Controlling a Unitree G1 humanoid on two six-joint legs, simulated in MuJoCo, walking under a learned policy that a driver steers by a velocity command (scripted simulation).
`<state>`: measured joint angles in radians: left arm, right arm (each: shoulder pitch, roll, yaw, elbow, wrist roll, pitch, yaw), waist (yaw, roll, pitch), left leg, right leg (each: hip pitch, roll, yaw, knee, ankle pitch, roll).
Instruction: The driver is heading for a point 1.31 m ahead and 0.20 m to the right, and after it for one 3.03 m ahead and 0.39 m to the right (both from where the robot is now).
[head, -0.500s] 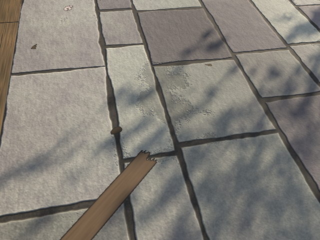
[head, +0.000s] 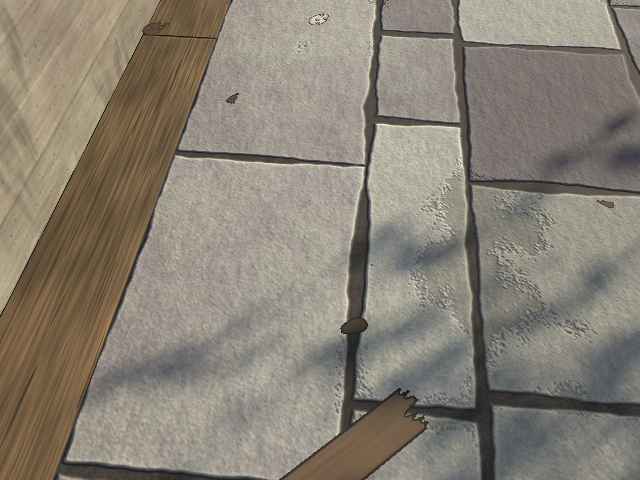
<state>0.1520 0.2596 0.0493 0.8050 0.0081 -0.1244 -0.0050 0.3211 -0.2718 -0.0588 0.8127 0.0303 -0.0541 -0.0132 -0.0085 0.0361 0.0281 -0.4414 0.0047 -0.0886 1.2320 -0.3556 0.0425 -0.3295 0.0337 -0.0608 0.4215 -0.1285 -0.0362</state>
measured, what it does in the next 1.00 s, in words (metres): walks ahead, turning right: left foot, then right foot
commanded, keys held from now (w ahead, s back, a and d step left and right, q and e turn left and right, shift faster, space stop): w+q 0.08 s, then w+e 0.52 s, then e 0.40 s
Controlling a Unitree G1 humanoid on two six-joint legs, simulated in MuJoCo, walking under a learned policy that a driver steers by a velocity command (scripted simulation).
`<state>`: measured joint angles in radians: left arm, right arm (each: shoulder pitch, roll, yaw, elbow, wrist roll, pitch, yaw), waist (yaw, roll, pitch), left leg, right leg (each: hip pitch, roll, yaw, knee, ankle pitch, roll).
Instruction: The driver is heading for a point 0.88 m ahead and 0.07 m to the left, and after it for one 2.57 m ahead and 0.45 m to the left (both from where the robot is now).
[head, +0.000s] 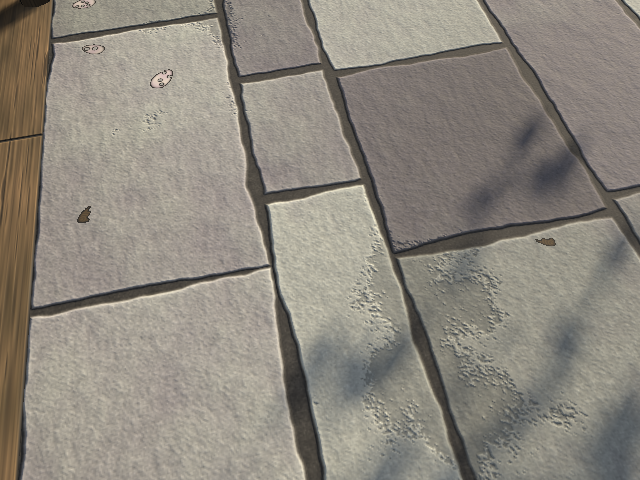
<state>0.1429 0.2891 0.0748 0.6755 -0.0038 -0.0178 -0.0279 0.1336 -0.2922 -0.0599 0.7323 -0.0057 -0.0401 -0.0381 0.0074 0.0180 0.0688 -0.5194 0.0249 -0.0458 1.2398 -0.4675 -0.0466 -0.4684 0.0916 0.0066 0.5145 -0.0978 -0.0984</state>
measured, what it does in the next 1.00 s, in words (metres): steps to the left: left foot, then left foot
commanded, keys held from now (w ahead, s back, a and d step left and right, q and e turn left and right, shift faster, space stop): e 0.22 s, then q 0.72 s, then w+q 0.06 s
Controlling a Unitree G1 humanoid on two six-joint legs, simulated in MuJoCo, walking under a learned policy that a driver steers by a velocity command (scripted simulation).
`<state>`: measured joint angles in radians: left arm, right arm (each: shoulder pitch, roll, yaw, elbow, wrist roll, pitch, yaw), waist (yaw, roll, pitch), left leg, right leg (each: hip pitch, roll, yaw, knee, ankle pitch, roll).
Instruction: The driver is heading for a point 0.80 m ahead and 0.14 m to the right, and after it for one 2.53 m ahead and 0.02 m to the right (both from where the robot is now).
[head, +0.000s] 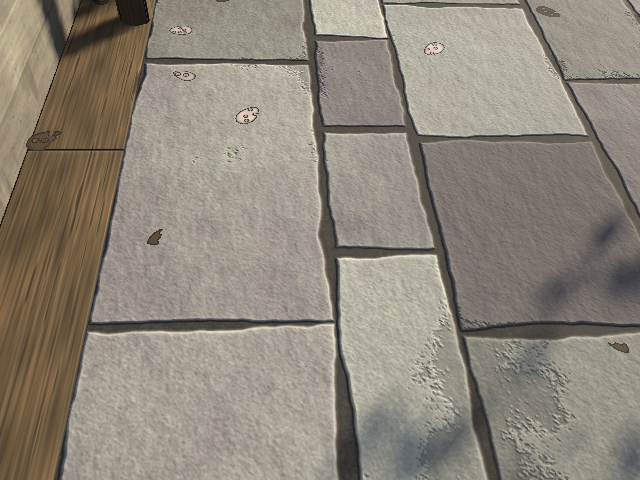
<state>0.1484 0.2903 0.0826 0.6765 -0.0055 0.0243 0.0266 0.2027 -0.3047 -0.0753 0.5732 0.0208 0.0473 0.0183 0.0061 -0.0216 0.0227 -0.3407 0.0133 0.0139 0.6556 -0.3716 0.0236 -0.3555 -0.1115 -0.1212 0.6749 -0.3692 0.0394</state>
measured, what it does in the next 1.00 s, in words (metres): walks ahead, turning right: right foot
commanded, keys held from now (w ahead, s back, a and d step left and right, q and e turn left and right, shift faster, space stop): w+q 0.04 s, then w+e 0.96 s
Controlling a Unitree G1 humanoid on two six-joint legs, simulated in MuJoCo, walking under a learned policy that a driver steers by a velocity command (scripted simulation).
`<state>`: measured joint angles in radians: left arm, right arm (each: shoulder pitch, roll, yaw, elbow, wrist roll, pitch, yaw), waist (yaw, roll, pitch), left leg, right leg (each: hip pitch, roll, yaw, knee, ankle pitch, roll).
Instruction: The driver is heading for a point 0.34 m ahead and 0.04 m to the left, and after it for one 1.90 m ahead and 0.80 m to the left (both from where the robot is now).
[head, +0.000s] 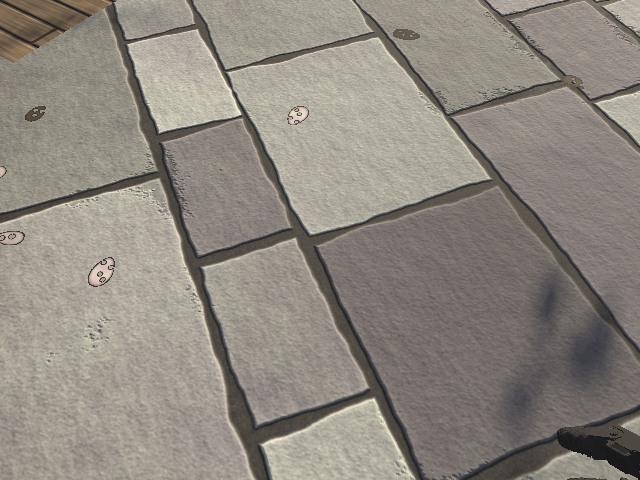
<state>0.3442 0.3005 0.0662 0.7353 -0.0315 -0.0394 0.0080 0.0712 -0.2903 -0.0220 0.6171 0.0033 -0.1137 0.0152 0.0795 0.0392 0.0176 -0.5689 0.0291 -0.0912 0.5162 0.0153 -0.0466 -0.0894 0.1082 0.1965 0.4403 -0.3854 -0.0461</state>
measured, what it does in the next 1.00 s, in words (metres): walks ahead, turning left: left foot, then right foot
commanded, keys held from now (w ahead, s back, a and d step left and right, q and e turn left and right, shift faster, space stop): w+e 0.04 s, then w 0.12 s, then w+q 0.54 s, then q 0.30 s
